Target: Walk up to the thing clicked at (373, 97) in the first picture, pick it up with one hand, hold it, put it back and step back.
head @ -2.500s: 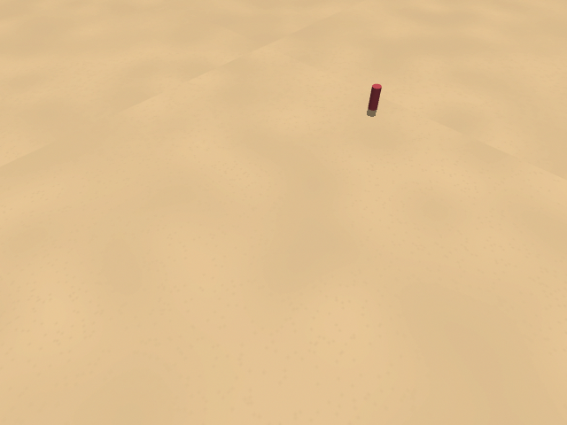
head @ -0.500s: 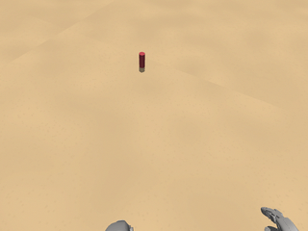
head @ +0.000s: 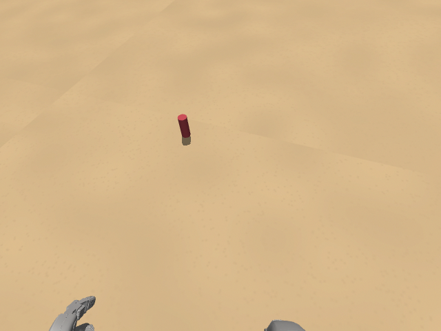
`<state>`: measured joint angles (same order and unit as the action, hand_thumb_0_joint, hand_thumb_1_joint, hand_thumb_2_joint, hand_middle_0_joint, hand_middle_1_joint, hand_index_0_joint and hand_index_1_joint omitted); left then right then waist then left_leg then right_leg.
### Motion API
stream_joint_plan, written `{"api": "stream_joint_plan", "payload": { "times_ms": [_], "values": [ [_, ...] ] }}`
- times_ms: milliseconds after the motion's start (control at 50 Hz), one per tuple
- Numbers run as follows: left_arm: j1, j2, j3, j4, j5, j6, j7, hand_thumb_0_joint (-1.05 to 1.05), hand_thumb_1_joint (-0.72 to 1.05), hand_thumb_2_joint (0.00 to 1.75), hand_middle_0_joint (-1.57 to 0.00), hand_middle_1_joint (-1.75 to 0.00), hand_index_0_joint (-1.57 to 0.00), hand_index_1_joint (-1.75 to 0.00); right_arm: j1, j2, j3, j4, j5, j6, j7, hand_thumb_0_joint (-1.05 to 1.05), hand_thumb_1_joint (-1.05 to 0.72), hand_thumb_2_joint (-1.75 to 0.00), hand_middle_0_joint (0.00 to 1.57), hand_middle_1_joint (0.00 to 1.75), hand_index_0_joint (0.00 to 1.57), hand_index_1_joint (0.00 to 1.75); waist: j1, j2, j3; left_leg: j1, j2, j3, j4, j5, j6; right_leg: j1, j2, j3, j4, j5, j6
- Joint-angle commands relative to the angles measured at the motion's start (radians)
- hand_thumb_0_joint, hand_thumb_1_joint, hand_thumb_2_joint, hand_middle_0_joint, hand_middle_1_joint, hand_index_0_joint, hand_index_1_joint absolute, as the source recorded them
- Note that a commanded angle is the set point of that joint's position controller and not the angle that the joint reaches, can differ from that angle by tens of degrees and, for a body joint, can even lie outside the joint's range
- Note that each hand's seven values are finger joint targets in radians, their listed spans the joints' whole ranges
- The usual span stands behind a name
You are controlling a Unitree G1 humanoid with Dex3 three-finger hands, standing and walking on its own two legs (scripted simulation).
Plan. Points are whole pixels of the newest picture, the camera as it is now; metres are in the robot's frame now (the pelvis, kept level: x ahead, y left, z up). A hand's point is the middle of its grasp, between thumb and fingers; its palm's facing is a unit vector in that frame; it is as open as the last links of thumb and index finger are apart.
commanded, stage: walk up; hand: left
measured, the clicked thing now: (184, 126) +1.33 +0.24 -0.68
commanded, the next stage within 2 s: none
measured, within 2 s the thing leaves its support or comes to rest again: neither
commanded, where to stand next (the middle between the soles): +0.99 +0.05 m, yaw +0 degrees
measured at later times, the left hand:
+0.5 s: hand (85, 276) +0.27 +0.33 -0.15, palm faces -0.06 -0.94 -0.34, open 7.4 cm
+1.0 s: hand (132, 159) +0.57 +0.26 -0.10, palm faces -0.05 -0.92 -0.39, open 7.4 cm
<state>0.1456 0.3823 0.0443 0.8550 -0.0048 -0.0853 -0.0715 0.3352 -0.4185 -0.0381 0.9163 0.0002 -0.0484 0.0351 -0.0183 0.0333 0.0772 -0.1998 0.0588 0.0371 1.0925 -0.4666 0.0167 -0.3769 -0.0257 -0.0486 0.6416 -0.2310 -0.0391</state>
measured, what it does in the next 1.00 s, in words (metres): walks ahead: left foot, then right foot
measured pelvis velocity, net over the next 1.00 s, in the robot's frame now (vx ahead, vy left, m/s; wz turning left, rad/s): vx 0.44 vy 0.01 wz -0.02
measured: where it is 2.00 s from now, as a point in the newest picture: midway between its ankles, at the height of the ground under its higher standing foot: (221, 205)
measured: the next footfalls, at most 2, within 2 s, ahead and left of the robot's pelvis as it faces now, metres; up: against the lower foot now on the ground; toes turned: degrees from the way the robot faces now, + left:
left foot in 0.36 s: +0.34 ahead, +0.16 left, +0.00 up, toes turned +5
right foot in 0.88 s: +0.56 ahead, -0.08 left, +0.00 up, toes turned -5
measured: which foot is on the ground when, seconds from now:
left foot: up 0.00-0.34, down 0.36-0.92, up 0.94-1.00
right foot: down 0.00-0.40, up 0.42-0.86, down 0.88-1.00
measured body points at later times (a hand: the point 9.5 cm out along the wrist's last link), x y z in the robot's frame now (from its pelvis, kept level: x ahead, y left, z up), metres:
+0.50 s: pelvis +0.23 +0.06 +0.01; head +0.25 +0.09 +0.45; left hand +0.28 +0.38 -0.13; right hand +0.33 -0.26 -0.08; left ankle +0.30 +0.15 -0.72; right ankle +0.16 -0.09 -0.64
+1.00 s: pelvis +0.44 +0.01 +0.01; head +0.46 -0.03 +0.45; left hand +0.58 +0.31 -0.08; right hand +0.45 -0.30 -0.14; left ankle +0.34 +0.15 -0.65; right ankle +0.52 -0.08 -0.72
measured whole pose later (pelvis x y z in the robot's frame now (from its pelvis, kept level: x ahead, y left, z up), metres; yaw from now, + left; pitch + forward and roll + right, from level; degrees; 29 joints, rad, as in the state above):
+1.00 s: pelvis +0.44 +0.01 +0.01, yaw -1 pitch -4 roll +3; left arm 0.16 0.36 0.04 0.87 0.00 -0.09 -0.05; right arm 0.35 -0.40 -0.04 0.90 0.00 -0.04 0.03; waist -0.02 0.03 0.10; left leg -0.23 0.00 0.02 1.02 -0.46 0.04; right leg -0.34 -0.04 -0.06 0.59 -0.19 -0.06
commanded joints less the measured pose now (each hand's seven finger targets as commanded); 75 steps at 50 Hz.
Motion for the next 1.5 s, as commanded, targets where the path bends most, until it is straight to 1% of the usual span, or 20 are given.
{"api": "stream_joint_plan", "payload": {
  "times_ms": [0, 240, 340, 360, 380, 400, 480, 600, 760, 840, 860, 900, 920, 1020, 1280, 1360, 1420, 1440, 1460, 1480],
  "values": [
    [0.129, 0.294, 0.090, -0.032, -0.020, -0.019, 0.048, 0.00, 0.90, 0.90, -0.20, -0.30, -0.20, -0.30, -0.002, -0.189, -0.057, -0.093, 0.020, -0.037, -0.007, 0.00, -0.90, -0.90, 0.20, 0.30, 0.20, 0.30, 0.049, -0.159, -0.086, -0.349, 0.026, -0.103, 0.103, 0.135, 0.032, 0.336, -0.233, 0.317, -0.305, 0.423, -0.146],
    [0.121, 0.301, 0.087, -0.067, 0.014, -0.046, 0.039, 0.00, 0.90, 0.90, -0.20, -0.30, -0.20, -0.30, -0.206, -0.162, -0.085, -0.151, -0.015, -0.024, 0.060, 0.00, -0.90, -0.90, 0.20, 0.30, 0.20, 0.30, 0.056, -0.150, 0.025, -0.205, 0.069, -0.041, -0.462, 0.407, -0.009, 0.119, -0.208, 0.123, -0.413, 0.005, -0.146],
    [0.150, 0.259, 0.064, -0.070, 0.018, -0.031, 0.046, 0.00, 0.90, 0.90, -0.20, -0.30, -0.20, -0.30, 0.080, -0.242, -0.124, -0.056, -0.037, -0.045, 0.038, 0.00, -0.90, -0.90, 0.20, 0.30, 0.20, 0.30, -0.092, 0.071, -0.149, 0.255, 0.002, -0.012, -0.552, 0.216, 0.064, 0.018, -0.127, 0.053, 0.086, 0.204, -0.095],
    [0.209, 0.187, 0.042, -0.066, 0.011, -0.025, 0.048, 0.00, 0.90, 0.90, -0.20, -0.30, -0.20, -0.30, 0.189, -0.304, -0.147, -0.039, -0.052, -0.051, 0.023, 0.00, -0.90, -0.90, 0.20, 0.30, 0.20, 0.30, -0.133, 0.274, -0.205, 0.379, 0.135, -0.211, -0.647, 0.025, 0.113, -0.131, -0.029, -0.014, 0.391, 0.066, -0.047],
    [0.275, 0.156, 0.034, -0.072, -0.006, -0.020, 0.049, 0.00, 0.90, 0.90, -0.20, -0.30, -0.20, -0.30, 0.141, -0.353, -0.148, -0.082, -0.039, -0.059, 0.015, 0.00, -0.90, -0.90, 0.20, 0.30, 0.20, 0.30, -0.076, 0.358, -0.213, 0.466, 0.358, -0.681, -0.787, -0.009, 0.196, -0.348, 0.105, 0.033, 0.554, -0.306, -0.008],
    [0.227, 0.270, 0.055, -0.047, 0.003, -0.012, 0.067, 0.00, 0.90, 0.90, -0.20, -0.30, -0.20, -0.30, 0.096, -0.346, -0.151, -0.091, -0.006, -0.054, 0.015, 0.00, -0.90, -0.90, 0.20, 0.30, 0.20, 0.30, -0.077, 0.200, -0.203, 0.415, 0.394, -0.752, -0.822, -0.013, 0.266, -0.360, 0.038, 0.118, 0.616, -0.294, -0.030],
    [0.223, 0.260, 0.049, 0.001, -0.014, -0.002, 0.041, 0.00, 0.90, 0.90, -0.20, -0.30, -0.20, -0.30, -0.038, -0.225, -0.091, -0.116, 0.009, -0.062, -0.004, 0.00, -0.90, -0.90, 0.20, 0.30, 0.20, 0.30, 0.012, 0.056, -0.027, 0.066, 0.201, -0.224, -0.841, 0.362, 0.080, -0.172, -0.047, 0.171, 0.469, -0.062, -0.001],
    [0.148, 0.218, 0.049, -0.018, 0.005, 0.022, 0.013, 0.00, 0.90, 0.90, -0.20, -0.30, -0.20, -0.30, -0.013, -0.226, -0.094, -0.120, 0.001, -0.078, -0.003, 0.00, -0.90, -0.90, 0.20, 0.30, 0.20, 0.30, 0.007, 0.100, 0.016, 0.080, 0.188, -0.113, -0.903, 0.385, 0.170, -0.216, -0.081, 0.100, 0.278, 0.055, 0.047],
    [-0.047, 0.176, 0.050, -0.057, 0.011, 0.018, -0.004, 0.00, 0.90, 0.90, -0.20, -0.30, -0.20, -0.30, 0.024, -0.231, -0.094, -0.116, -0.003, -0.060, -0.003, 0.00, -0.90, -0.90, 0.20, 0.30, 0.20, 0.30, -0.030, 0.068, 0.029, 0.118, 0.167, -0.041, -0.835, 0.571, 0.136, -0.087, -0.060, 0.007, -0.066, 0.167, 0.018],
    [0.079, 0.198, 0.066, -0.014, 0.011, 0.005, 0.012, 0.00, 0.90, 0.90, -0.20, -0.30, -0.20, -0.30, 0.009, -0.233, -0.094, -0.136, -0.005, -0.047, -0.014, 0.00, -0.90, -0.90, 0.20, 0.30, 0.20, 0.30, 0.044, 0.001, -0.074, 0.110, 0.172, -0.047, -0.605, 0.606, 0.134, 0.165, -0.029, 0.008, -0.153, 0.111, -0.010],
    [0.174, 0.236, 0.084, 0.017, 0.013, -0.006, 0.023, 0.00, 0.90, 0.90, -0.20, -0.30, -0.20, -0.30, 0.031, -0.192, -0.078, -0.141, -0.006, -0.048, -0.014, 0.00, -0.90, -0.90, 0.20, 0.30, 0.20, 0.30, 0.085, -0.094, -0.159, 0.052, 0.109, -0.010, -0.397, 0.565, 0.103, 0.338, -0.029, 0.038, -0.183, 0.076, -0.032],
    [0.271, 0.364, 0.116, 0.009, 0.018, -0.018, 0.043, 0.00, 0.90, 0.90, -0.20, -0.30, -0.20, -0.30, 0.141, -0.121, -0.043, -0.143, 0.003, -0.042, -0.005, 0.00, -0.90, -0.90, 0.20, 0.30, 0.20, 0.30, 0.102, -0.346, -0.237, -0.356, -0.093, 0.018, -0.005, -0.046, 0.036, 0.629, -0.386, 0.622, -0.335, -0.170, -0.150],
    [0.244, 0.366, 0.114, 0.012, 0.001, -0.010, 0.045, 0.00, 0.90, 0.90, -0.20, -0.30, -0.20, -0.30, 0.094, -0.228, -0.066, -0.112, -0.004, -0.031, -0.018, 0.00, -0.90, -0.90, 0.20, 0.30, 0.20, 0.30, 0.113, -0.251, -0.180, -0.401, -0.058, -0.048, 0.071, -0.070, 0.040, 0.554, -0.429, 0.723, -0.370, -0.195, -0.218],
    [0.088, 0.250, 0.075, -0.029, -0.008, -0.019, 0.054, 0.00, 0.90, 0.90, -0.20, -0.30, -0.20, -0.30, 0.109, -0.175, -0.062, -0.048, 0.007, -0.009, -0.001, 0.00, -0.90, -0.90, 0.20, 0.30, 0.20, 0.30, 0.006, -0.172, -0.008, -0.261, -0.010, -0.132, -0.033, 0.179, 0.026, 0.194, -0.190, 0.204, -0.410, 0.078, -0.052],
    [0.193, 0.271, 0.099, -0.057, 0.019, -0.025, 0.053, 0.00, 0.90, 0.90, -0.20, -0.30, -0.20, -0.30, -0.121, -0.153, -0.073, -0.117, -0.027, -0.002, 0.033, 0.00, -0.90, -0.90, 0.20, 0.30, 0.20, 0.30, 0.076, -0.138, 0.050, -0.393, 0.031, -0.122, -0.412, 0.337, -0.015, 0.324, -0.244, 0.108, -0.411, 0.081, -0.110],
    [0.168, 0.279, 0.094, -0.072, 0.016, -0.021, 0.055, 0.00, 0.90, 0.90, -0.20, -0.30, -0.20, -0.30, -0.132, -0.163, -0.074, -0.125, -0.028, -0.012, 0.037, 0.00, -0.90, -0.90, 0.20, 0.30, 0.20, 0.30, 0.053, -0.126, 0.025, -0.252, 0.044, -0.043, -0.487, 0.291, 0.016, 0.283, -0.271, 0.086, -0.330, 0.222, -0.152],
    [0.156, 0.273, 0.080, -0.076, 0.015, -0.014, 0.056, 0.00, 0.90, 0.90, -0.20, -0.30, -0.20, -0.30, 0.041, -0.201, -0.094, -0.077, -0.031, -0.028, 0.027, 0.00, -0.90, -0.90, 0.20, 0.30, 0.20, 0.30, -0.048, -0.005, -0.071, 0.081, -0.009, -0.018, -0.591, 0.315, 0.056, 0.173, -0.198, 0.024, -0.048, 0.287, -0.103],
    [0.214, 0.214, 0.057, -0.078, 0.009, -0.008, 0.055, 0.00, 0.90, 0.90, -0.20, -0.30, -0.20, -0.30, 0.152, -0.261, -0.117, -0.050, -0.042, -0.036, 0.014, 0.00, -0.90, -0.90, 0.20, 0.30, 0.20, 0.30, -0.088, 0.168, -0.152, 0.252, 0.038, -0.130, -0.661, 0.172, 0.103, 0.060, -0.102, -0.042, 0.241, 0.225, -0.062],
    [0.282, 0.131, 0.040, -0.082, 0.000, -0.003, 0.050, 0.00, 0.90, 0.90, -0.20, -0.30, -0.20, -0.30, 0.161, -0.334, -0.135, -0.078, -0.043, -0.040, 0.000, 0.00, -0.90, -0.90, 0.20, 0.30, 0.20, 0.30, -0.057, 0.375, -0.178, 0.393, 0.263, -0.522, -0.716, 0.109, 0.170, -0.203, 0.041, -0.047, 0.457, -0.290, -0.001],
    [0.278, 0.230, 0.065, -0.061, 0.001, 0.010, 0.062, 0.00, 0.90, 0.90, -0.20, -0.30, -0.20, -0.30, 0.138, -0.346, -0.134, -0.102, -0.011, -0.040, -0.002, 0.00, -0.90, -0.90, 0.20, 0.30, 0.20, 0.30, -0.066, 0.204, -0.186, 0.372, 0.362, -0.759, -0.822, 0.001, 0.269, -0.264, 0.056, 0.038, 0.545, -0.356, -0.016]
  ]
}}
